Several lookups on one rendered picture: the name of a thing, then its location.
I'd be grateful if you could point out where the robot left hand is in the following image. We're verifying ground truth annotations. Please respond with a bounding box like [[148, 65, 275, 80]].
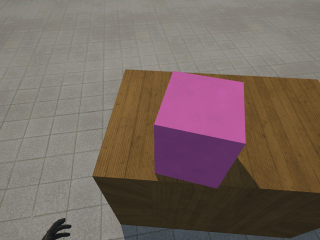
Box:
[[42, 218, 72, 240]]

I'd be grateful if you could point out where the carton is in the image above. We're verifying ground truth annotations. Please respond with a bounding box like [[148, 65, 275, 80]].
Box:
[[154, 71, 246, 189]]

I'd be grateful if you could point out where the pedestal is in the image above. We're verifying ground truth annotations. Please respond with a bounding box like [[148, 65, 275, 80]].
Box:
[[92, 69, 320, 239]]

